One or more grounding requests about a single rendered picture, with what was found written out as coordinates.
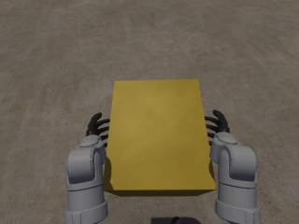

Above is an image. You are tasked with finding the carton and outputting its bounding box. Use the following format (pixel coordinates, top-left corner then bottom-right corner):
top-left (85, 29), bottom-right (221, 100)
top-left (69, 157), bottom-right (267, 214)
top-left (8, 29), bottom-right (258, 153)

top-left (103, 78), bottom-right (217, 197)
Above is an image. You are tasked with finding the robot right hand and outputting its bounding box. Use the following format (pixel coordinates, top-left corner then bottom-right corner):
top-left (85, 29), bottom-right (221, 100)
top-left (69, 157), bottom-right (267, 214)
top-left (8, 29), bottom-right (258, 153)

top-left (205, 109), bottom-right (230, 146)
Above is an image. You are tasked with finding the robot right forearm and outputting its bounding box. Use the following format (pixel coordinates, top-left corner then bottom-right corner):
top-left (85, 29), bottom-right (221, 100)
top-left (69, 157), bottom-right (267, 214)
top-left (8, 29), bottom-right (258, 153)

top-left (209, 132), bottom-right (262, 224)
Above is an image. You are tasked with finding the robot left forearm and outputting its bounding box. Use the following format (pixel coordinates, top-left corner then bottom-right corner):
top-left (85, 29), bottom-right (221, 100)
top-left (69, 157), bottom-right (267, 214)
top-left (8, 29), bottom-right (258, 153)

top-left (64, 134), bottom-right (108, 224)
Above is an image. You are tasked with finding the robot left hand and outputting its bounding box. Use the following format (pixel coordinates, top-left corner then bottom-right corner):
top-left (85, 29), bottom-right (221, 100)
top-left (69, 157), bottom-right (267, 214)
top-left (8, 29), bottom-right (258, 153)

top-left (86, 112), bottom-right (110, 147)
